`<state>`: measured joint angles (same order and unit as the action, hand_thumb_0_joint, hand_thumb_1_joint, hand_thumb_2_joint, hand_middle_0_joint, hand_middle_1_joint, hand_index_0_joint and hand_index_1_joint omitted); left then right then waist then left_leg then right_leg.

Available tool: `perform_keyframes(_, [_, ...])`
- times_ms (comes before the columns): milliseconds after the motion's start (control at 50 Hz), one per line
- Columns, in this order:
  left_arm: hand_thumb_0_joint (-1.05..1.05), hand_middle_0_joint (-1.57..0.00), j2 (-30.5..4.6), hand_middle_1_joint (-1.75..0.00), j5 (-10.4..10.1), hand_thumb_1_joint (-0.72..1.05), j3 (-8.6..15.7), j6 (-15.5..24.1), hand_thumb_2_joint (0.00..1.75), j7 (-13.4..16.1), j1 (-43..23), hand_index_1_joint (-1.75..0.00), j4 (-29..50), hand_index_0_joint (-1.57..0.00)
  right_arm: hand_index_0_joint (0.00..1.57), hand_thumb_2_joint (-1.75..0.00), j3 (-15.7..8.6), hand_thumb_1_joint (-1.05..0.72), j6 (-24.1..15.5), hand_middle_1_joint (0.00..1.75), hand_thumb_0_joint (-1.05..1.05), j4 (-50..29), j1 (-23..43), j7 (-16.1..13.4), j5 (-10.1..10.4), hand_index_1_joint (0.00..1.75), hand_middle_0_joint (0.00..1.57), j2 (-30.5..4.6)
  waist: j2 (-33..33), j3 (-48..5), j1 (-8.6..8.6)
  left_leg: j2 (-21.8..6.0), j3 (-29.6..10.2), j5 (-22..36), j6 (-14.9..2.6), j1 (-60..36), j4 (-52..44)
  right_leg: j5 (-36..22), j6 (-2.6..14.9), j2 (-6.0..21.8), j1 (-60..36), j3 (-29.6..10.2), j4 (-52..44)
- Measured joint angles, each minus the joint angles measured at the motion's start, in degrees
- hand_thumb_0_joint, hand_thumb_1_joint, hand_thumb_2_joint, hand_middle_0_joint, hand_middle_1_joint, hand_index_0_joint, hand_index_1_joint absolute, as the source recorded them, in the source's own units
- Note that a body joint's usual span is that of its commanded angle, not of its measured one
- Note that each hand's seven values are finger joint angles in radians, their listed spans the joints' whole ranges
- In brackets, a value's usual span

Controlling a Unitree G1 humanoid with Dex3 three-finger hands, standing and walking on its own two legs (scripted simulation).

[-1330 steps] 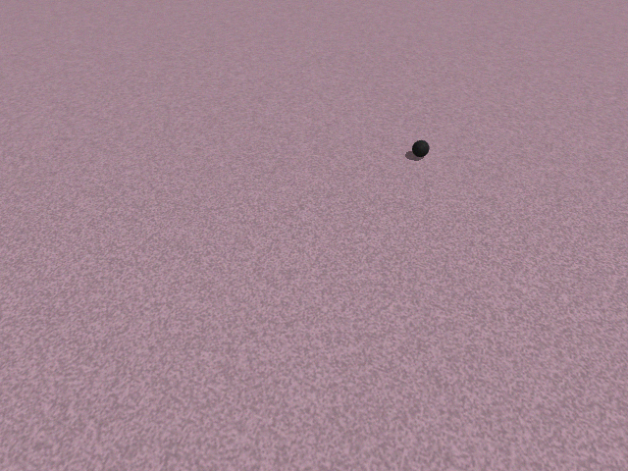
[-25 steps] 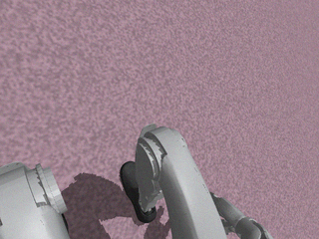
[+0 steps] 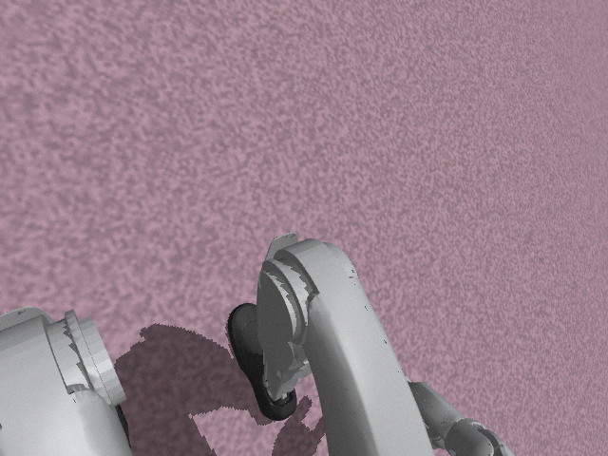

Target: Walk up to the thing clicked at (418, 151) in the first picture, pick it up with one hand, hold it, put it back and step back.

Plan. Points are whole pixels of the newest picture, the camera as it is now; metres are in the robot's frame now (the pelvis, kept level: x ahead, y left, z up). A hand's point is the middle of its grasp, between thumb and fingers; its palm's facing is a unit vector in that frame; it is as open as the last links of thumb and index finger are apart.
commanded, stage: close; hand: left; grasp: from above
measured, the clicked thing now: out of the picture +0.44 +0.40 -0.26
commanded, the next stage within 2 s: settle in 0.34 s
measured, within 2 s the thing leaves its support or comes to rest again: leaves its support in 0.74 s
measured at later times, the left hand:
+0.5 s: hand out of the picture +0.42 +0.40 -0.23, palm faces -0.42 -0.18 -0.89, open 11.1 cm
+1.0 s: hand out of the picture +0.43 +0.42 -0.18, palm faces -0.39 -0.14 -0.91, open 11.0 cm
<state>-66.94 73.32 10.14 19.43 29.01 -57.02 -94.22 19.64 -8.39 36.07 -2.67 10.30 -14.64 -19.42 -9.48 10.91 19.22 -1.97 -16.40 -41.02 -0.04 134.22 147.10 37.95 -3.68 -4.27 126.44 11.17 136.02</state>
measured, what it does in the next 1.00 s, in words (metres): stands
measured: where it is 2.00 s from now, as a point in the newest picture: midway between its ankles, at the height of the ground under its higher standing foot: (198, 420)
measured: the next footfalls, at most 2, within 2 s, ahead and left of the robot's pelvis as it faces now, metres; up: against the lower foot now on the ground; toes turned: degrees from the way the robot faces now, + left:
none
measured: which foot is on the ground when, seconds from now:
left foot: down 0.00-1.00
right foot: down 0.00-1.00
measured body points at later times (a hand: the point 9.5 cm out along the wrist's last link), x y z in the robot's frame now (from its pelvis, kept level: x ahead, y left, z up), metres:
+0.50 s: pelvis +0.00 +0.00 +0.00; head +0.26 +0.15 +0.33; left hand +0.44 +0.40 -0.18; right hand +0.09 -0.25 -0.06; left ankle +0.06 +0.13 -0.27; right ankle +0.12 -0.12 -0.27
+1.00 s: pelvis +0.00 +0.00 +0.01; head +0.25 +0.14 +0.36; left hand +0.44 +0.42 -0.12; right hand +0.11 -0.26 -0.06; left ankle +0.06 +0.13 -0.27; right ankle +0.12 -0.12 -0.27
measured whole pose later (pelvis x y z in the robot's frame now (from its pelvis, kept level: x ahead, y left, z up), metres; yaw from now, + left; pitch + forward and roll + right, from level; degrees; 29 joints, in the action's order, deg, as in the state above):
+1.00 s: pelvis +0.00 +0.00 +0.01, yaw +2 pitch +29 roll -14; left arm -60.1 70.6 10.2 15.1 20.0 -53.4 -80.0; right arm 12.8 -6.1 36.4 -5.6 10.7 -11.4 -19.2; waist -4.8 4.9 15.7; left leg -1.3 -14.0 -40.2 -0.3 135.2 144.3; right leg 38.8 -3.2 -2.9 127.3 9.6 134.9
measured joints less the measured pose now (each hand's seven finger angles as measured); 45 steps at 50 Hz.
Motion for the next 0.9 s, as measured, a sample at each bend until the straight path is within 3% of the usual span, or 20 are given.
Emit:
perform_keyframes(220, [0.0, -0.41, 0.5, -0.99, 1.3, -0.13, -1.0, -0.6, 0.76, 1.1, -1.2, -0.92, -1.1, -0.4, 0.2, -0.89, -0.5, -0.9, -0.2, 0.3, 0.0, 0.2, 0.2, 0.0, -0.1, 0.3, 0.21, -0.1, -0.1, -1.1, 0.09, 0.1, 0.1, 0.0, -0.12, 0.3, 0.1, 0.2, 0.09, 0.1, 0.1, -0.1, 0.1])
perform_keyframes(540, [0.01, -0.48, 0.1, -0.93, 0.0, -0.12, -0.9, -1.7, 0.68, 0.4, -1.4, -0.87, -1.3, -0.47, 0.2, -0.89, -0.2, -0.9, -0.7, 0.3, 0.0, -0.1, -0.6, 0.1, 0.3, 0.3, 0.21, -0.3, 0.0, -0.5, 0.65, 0.1, 0.4, 0.5, -0.33, 0.5, 0.0, -0.3, -0.14, 0.0, 0.3, -0.3, 0.0])
perform_keyframes(740, [0.01, -0.51, 1.7, -0.91, -0.4, -0.14, 0.9, -2.1, 0.68, -2.7, 1.1, -0.85, 3.8, -0.5, 0.2, -0.9, -1.1, -0.91, 0.2, 0.3, 0.0, 0.0, -1.9, 0.0, 0.7, 0.3, 0.21, -0.1, 0.6, -1.6, -0.33, 0.2, 0.5, 0.3, 0.11, 0.4, -0.6, 0.1, 0.31, 0.4, 0.4, -0.3, -0.2])
perform_keyframes(900, [0.01, -0.52, 4.3, -0.89, -1.5, -0.15, 1.1, -3.0, 0.67, -5.8, 2.8, -0.84, 10.3, -0.52, 0.2, -0.89, -4.3, -0.91, 1.2, 0.3, 0.0, 0.3, -2.5, 0.2, 1.9, 0.3, 0.21, -0.1, 2.8, -3.9, -2.11, 0.6, 1.3, 0.5, 0.03, 0.9, -1.5, 0.5, 0.51, 0.9, 0.7, -0.8, -0.5])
